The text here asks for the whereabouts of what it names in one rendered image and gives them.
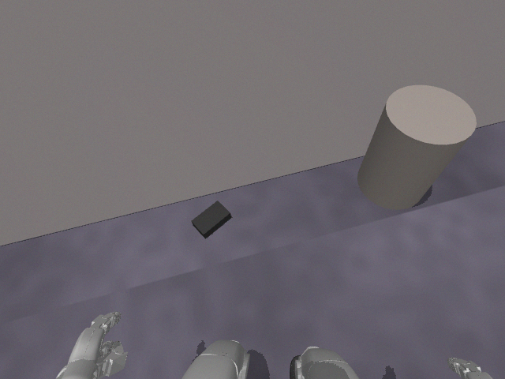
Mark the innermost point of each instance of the left robot arm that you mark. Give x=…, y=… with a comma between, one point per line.
x=79, y=369

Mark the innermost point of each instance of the right robot hand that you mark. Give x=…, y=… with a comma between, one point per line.
x=467, y=370

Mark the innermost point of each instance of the left robot hand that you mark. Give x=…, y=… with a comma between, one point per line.
x=108, y=356

